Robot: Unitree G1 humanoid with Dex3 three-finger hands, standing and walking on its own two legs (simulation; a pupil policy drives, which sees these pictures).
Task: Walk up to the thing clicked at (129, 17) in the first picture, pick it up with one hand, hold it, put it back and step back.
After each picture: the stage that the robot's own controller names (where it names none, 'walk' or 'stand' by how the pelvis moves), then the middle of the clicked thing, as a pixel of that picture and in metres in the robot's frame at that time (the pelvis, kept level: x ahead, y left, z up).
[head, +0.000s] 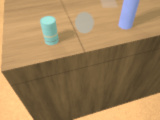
stand; (130, 3) +0.73 -0.22 +0.11
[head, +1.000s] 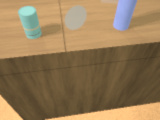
sink last; (127, 0) +0.64 -0.16 +0.14
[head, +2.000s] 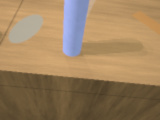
sink last; (74, 23) +0.48 +0.06 +0.15
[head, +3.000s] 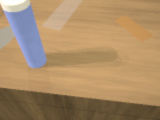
stand; (27, 35) +0.43 +0.20 +0.15
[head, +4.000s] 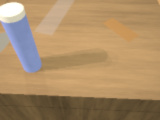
stand; (23, 42) +0.45 +0.21 +0.12
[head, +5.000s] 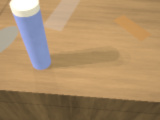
stand; (34, 38) +0.44 +0.17 +0.12
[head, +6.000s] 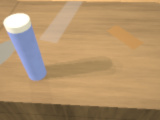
stand; (29, 51) +0.43 +0.20 +0.11
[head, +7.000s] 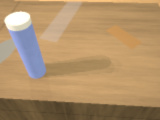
stand; (29, 49) +0.44 +0.20 +0.11
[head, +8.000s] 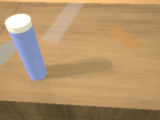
stand; (29, 51) +0.43 +0.20 +0.11
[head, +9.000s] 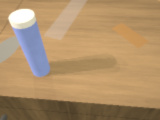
rise first; (33, 47) +0.44 +0.19 +0.11
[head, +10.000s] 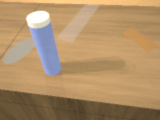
go down; (46, 47) +0.45 +0.18 +0.11
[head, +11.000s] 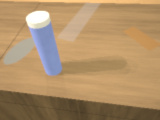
go down; (47, 47) +0.45 +0.18 +0.11
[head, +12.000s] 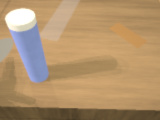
go down; (31, 51) +0.41 +0.16 +0.13
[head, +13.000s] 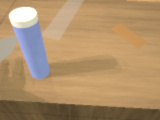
close in; (33, 48) +0.43 +0.16 +0.12
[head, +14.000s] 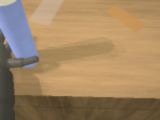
close; (17, 32) +0.44 +0.18 +0.16
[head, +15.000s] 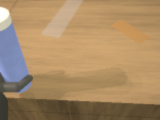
lift; (9, 57) +0.35 +0.21 +0.18
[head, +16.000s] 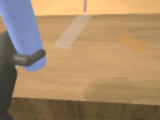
lift; (22, 26) +0.34 +0.16 +0.31
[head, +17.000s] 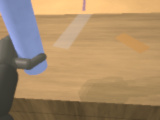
hold; (23, 30) +0.34 +0.16 +0.29
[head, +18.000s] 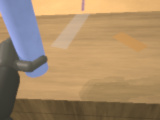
hold; (25, 33) +0.34 +0.15 +0.29
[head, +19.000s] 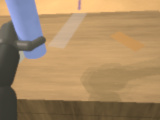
crouch; (24, 15) +0.41 +0.16 +0.30
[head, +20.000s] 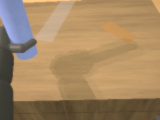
lower; (15, 20) +0.47 +0.18 +0.23
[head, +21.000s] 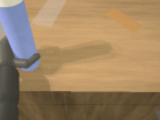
lower; (20, 35) +0.44 +0.18 +0.16
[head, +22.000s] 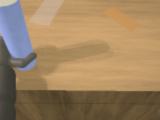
lower; (15, 34) +0.45 +0.19 +0.16
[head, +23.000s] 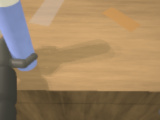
lower; (16, 35) +0.45 +0.18 +0.16
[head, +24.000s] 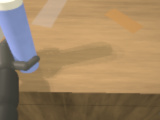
lower; (19, 37) +0.44 +0.18 +0.15
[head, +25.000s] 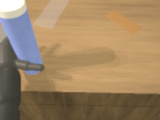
withdraw; (23, 41) +0.43 +0.17 +0.15
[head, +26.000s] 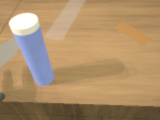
sink last; (36, 55) +0.40 +0.16 +0.13
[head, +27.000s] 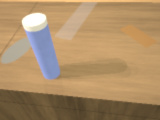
stand; (44, 50) +0.43 +0.17 +0.12
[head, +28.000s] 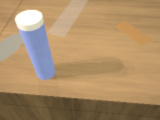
stand; (39, 50) +0.42 +0.17 +0.12
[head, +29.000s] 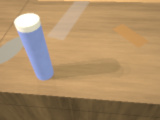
walk; (37, 51) +0.43 +0.17 +0.11
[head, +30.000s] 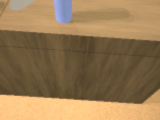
walk; out of the picture +0.65 +0.09 +0.13
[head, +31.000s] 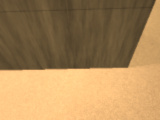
walk; out of the picture +0.97 +0.23 +0.15
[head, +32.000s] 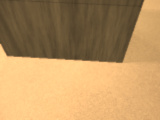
stand; out of the picture +1.24 +0.17 +0.12
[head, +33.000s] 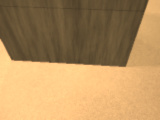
stand; out of the picture +1.23 +0.15 +0.11
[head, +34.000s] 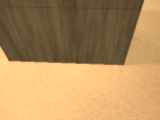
stand; out of the picture +1.22 +0.18 +0.11
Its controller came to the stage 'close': yes
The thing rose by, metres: 0.21
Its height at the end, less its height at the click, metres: +0.00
